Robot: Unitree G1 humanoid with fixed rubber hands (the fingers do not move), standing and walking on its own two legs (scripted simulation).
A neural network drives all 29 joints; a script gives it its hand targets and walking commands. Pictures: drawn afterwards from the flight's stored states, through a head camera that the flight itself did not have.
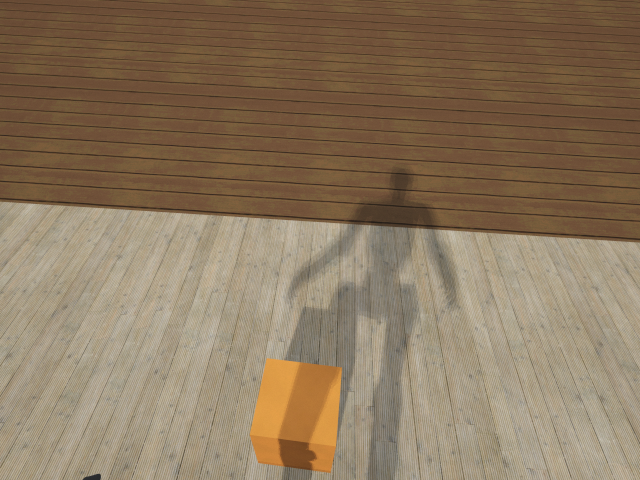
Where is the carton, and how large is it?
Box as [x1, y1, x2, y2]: [250, 358, 341, 472]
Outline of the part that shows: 267,358 250,431 251,440 258,462 330,472 336,439 341,367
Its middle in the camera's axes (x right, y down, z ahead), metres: -0.05 +0.50 +1.08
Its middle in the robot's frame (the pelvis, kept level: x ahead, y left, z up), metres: +0.44 +0.05 -0.66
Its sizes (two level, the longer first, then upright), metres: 0.210 0.200 0.250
